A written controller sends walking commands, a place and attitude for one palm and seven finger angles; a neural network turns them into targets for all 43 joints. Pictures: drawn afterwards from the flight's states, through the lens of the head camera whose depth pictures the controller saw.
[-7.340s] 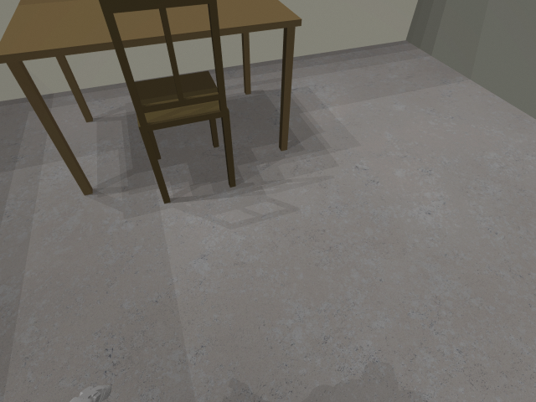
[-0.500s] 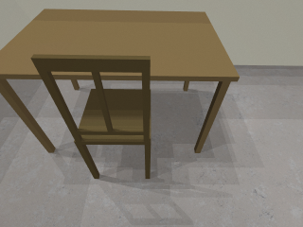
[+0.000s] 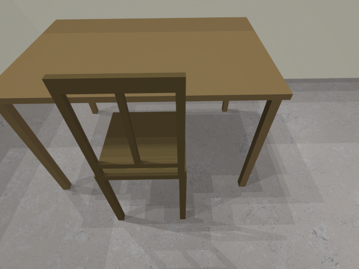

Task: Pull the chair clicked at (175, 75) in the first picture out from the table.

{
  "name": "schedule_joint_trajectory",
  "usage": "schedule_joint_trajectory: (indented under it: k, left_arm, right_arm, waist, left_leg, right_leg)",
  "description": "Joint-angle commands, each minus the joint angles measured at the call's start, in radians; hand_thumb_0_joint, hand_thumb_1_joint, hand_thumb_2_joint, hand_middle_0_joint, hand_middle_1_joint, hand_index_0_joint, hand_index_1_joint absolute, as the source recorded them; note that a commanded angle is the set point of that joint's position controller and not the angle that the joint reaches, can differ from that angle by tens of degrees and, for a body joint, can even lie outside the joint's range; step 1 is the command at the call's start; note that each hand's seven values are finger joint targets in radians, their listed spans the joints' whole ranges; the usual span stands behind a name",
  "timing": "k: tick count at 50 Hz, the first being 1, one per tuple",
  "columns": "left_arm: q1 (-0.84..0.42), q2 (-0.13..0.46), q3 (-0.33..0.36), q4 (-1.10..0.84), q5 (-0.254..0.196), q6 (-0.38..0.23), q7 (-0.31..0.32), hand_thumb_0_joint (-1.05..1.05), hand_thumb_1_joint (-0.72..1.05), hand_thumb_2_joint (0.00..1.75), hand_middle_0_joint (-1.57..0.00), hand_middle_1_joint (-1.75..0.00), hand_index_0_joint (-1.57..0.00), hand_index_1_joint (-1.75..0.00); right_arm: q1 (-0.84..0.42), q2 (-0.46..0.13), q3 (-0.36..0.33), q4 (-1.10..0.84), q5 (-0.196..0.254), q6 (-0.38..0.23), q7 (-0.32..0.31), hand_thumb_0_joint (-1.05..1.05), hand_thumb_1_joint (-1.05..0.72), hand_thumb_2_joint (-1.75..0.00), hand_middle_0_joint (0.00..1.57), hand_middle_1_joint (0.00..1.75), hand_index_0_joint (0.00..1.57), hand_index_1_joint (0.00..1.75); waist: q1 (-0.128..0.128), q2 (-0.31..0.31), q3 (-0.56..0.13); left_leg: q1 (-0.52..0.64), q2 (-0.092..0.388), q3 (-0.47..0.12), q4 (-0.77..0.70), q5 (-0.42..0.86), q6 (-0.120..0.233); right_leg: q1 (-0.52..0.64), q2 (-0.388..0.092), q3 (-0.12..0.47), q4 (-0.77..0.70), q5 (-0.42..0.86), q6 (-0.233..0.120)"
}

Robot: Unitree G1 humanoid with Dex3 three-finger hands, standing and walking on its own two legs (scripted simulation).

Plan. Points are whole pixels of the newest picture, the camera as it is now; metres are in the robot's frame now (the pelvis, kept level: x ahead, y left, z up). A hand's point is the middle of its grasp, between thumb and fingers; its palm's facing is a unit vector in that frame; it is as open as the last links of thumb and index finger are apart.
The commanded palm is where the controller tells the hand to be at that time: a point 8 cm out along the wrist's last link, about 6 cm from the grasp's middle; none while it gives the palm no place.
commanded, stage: look again from close up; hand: left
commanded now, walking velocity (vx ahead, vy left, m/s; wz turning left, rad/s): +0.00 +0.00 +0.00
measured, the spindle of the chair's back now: (129, 132) +0.53 +0.20 -0.05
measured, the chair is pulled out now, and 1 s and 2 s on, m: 0.00 0.00 0.00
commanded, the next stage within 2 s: shuffle to correct the standing spot in 0.52 s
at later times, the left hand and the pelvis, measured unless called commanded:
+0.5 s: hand out of the picture +0.00 +0.16 -0.17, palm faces +0.02 -0.98 -0.17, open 7.4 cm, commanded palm none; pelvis +0.01 +0.00 +0.00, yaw +0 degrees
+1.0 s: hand out of the picture +0.01 +0.15 -0.18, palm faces +0.09 -0.98 -0.19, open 7.4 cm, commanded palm none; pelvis +0.06 -0.02 -0.01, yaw +2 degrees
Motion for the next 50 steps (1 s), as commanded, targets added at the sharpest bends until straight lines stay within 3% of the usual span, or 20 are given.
schedule_joint_trajectory:
  k: [1,9,13,31,35,37,38,41,43,44,45,46,47,48,49,50]
  left_arm:
    - [0.066,0.092,0.014,-0.023,-0.006,0.000,0.007,0.00,0.90,0.90,-0.20,-0.30,-0.20,-0.30]
    - [0.067,0.098,0.015,-0.016,-0.005,-0.001,0.007,0.00,0.90,0.90,-0.20,-0.30,-0.20,-0.30]
    - [0.073,0.094,0.013,-0.008,-0.004,0.000,0.007,0.00,0.90,0.90,-0.20,-0.30,-0.20,-0.30]
    - [0.100,0.078,0.011,0.012,-0.004,-0.001,0.009,0.00,0.90,0.90,-0.20,-0.30,-0.20,-0.30]
    - [0.103,0.072,0.019,0.014,0.007,0.007,-0.002,0.00,0.90,0.90,-0.20,-0.30,-0.20,-0.30]
    - [0.105,0.065,0.022,0.006,0.011,0.009,-0.010,0.00,0.90,0.90,-0.20,-0.30,-0.20,-0.30]
    - [0.105,0.063,0.022,0.001,0.014,0.009,-0.014,0.00,0.90,0.90,-0.20,-0.30,-0.20,-0.30]
    - [0.122,0.057,0.026,-0.001,0.014,0.000,-0.019,0.00,0.90,0.90,-0.20,-0.30,-0.20,-0.30]
    - [0.160,0.060,0.030,0.008,0.011,-0.008,-0.019,0.00,0.90,0.90,-0.20,-0.30,-0.20,-0.30]
    - [0.180,0.075,0.036,0.014,0.011,-0.013,-0.017,0.00,0.90,0.90,-0.20,-0.30,-0.20,-0.30]
    - [0.222,0.101,0.045,0.029,0.010,-0.019,-0.013,0.00,0.90,0.90,-0.20,-0.30,-0.20,-0.30]
    - [0.278,0.133,0.056,0.046,0.007,-0.023,-0.008,0.00,0.90,0.90,-0.20,-0.30,-0.20,-0.30]
    - [0.334,0.143,0.061,0.058,0.005,-0.028,-0.002,0.00,0.90,0.90,-0.20,-0.30,-0.20,-0.30]
    - [0.370,0.143,0.063,0.065,0.011,-0.031,0.003,0.00,0.90,0.90,-0.20,-0.30,-0.20,-0.30]
    - [0.373,0.128,0.063,0.067,0.018,-0.034,0.009,0.00,0.90,0.90,-0.20,-0.30,-0.20,-0.30]
    - [0.352,0.125,0.063,0.058,0.023,-0.036,0.013,0.00,0.90,0.90,-0.20,-0.30,-0.20,-0.30]
  right_arm:
    - [0.058,-0.094,-0.011,-0.019,-0.002,-0.014,-0.002,0.00,-0.90,-0.90,0.20,0.30,0.20,0.30]
    - [0.038,-0.094,-0.013,-0.003,0.000,-0.014,-0.005,0.00,-0.90,-0.90,0.20,0.30,0.20,0.30]
    - [0.028,-0.087,-0.012,0.006,0.002,-0.010,-0.005,0.00,-0.90,-0.90,0.20,0.30,0.20,0.30]
    - [0.032,-0.074,-0.012,0.036,0.003,-0.010,-0.009,0.00,-0.90,-0.90,0.20,0.30,0.20,0.30]
    - [0.050,-0.085,-0.019,0.044,-0.004,0.001,-0.001,0.00,-0.90,-0.90,0.20,0.30,0.20,0.30]
    - [0.050,-0.093,-0.028,0.038,-0.007,0.005,0.003,0.00,-0.90,-0.90,0.20,0.30,0.20,0.30]
    - [0.055,-0.097,-0.030,0.037,-0.006,0.008,0.004,0.00,-0.90,-0.90,0.20,0.30,0.20,0.30]
    - [0.061,-0.100,-0.035,0.024,-0.008,0.000,0.005,0.00,-0.90,-0.90,0.20,0.30,0.20,0.30]
    - [0.056,-0.079,-0.033,0.016,-0.005,-0.008,0.003,0.00,-0.90,-0.90,0.20,0.30,0.20,0.30]
    - [0.048,-0.069,-0.031,0.007,-0.005,-0.013,0.003,0.00,-0.90,-0.90,0.20,0.30,0.20,0.30]
    - [0.034,-0.050,-0.027,-0.007,-0.005,-0.018,0.003,0.00,-0.90,-0.90,0.20,0.30,0.20,0.30]
    - [0.011,-0.034,-0.027,-0.023,-0.008,-0.021,0.005,0.00,-0.90,-0.90,0.20,0.30,0.20,0.30]
    - [-0.038,-0.029,-0.027,-0.048,-0.009,-0.022,0.007,0.00,-0.90,-0.90,0.20,0.30,0.20,0.30]
    - [-0.072,-0.031,-0.031,-0.071,-0.006,-0.022,0.008,0.00,-0.90,-0.90,0.20,0.30,0.20,0.30]
    - [-0.116,-0.034,-0.032,-0.084,-0.005,-0.028,0.012,0.00,-0.90,-0.90,0.20,0.30,0.20,0.30]
    - [-0.129,-0.026,-0.034,-0.093,0.000,-0.032,0.017,0.00,-0.90,-0.90,0.20,0.30,0.20,0.30]
  waist:
    - [0.009,-0.023,0.053]
    - [0.010,-0.012,0.028]
    - [0.012,-0.036,0.050]
    - [0.012,-0.030,0.043]
    - [0.007,-0.007,0.092]
    - [0.009,0.039,0.148]
    - [0.008,0.031,0.174]
    - [0.016,0.046,0.178]
    - [0.031,-0.019,0.158]
    - [0.038,-0.073,0.140]
    - [0.051,-0.165,0.108]
    - [0.065,-0.248,0.085]
    - [0.093,-0.290,0.088]
    - [0.108,-0.284,0.081]
    - [0.119,-0.217,0.088]
    - [0.107,-0.191,0.086]
  left_leg:
    - [-0.036,0.114,-0.116,-0.119,0.260,0.008]
    - [0.004,0.111,-0.103,-0.110,0.312,0.006]
    - [0.003,0.112,-0.100,-0.118,0.280,0.008]
    - [0.028,0.111,-0.101,-0.128,0.280,0.005]
    - [-0.012,0.120,-0.117,-0.160,-0.051,0.024]
    - [-0.057,0.141,-0.152,-0.212,-0.211,0.038]
    - [-0.080,0.153,-0.171,-0.232,-0.262,0.048]
    - [-0.095,0.158,-0.179,-0.206,-0.212,0.062]
    - [-0.106,0.134,-0.139,-0.124,-0.097,0.060]
    - [-0.141,0.097,-0.093,-0.038,-0.031,0.047]
    - [-0.205,0.049,-0.029,0.073,0.004,0.032]
    - [-0.290,0.009,0.033,0.195,-0.072,0.011]
    - [-0.393,0.013,0.041,0.309,-0.226,0.004]
    - [-0.471,0.026,0.026,0.412,-0.296,0.004]
    - [-0.517,0.043,-0.003,0.459,-0.313,0.009]
    - [-0.525,0.062,-0.030,0.442,-0.323,0.015]
  right_leg:
    - [0.013,-0.046,0.045,-0.067,0.193,-0.053]
    - [0.034,-0.054,0.045,-0.075,0.259,-0.050]
    - [0.026,-0.055,0.044,-0.091,0.250,-0.047]
    - [0.035,-0.061,0.046,-0.113,0.268,-0.047]
    - [-0.026,-0.032,0.020,-0.087,-0.035,-0.063]
    - [-0.070,-0.014,-0.004,-0.059,-0.108,-0.067]
    - [-0.079,-0.001,-0.017,-0.045,-0.123,-0.068]
    - [-0.078,0.001,-0.012,-0.014,-0.074,-0.079]
    - [-0.035,-0.019,0.027,-0.042,-0.025,-0.092]
    - [0.013,-0.050,0.071,-0.065,0.016,-0.104]
    - [0.106,-0.103,0.136,-0.097,0.128,-0.125]
    - [0.195,-0.182,0.236,-0.135,0.266,-0.167]
    - [0.260,-0.248,0.317,-0.163,0.443,-0.220]
    - [0.316,-0.295,0.357,-0.166,0.561,-0.269]
    - [0.339,-0.307,0.354,-0.153,0.653,-0.293]
    - [0.341,-0.303,0.320,-0.136,0.668,-0.291]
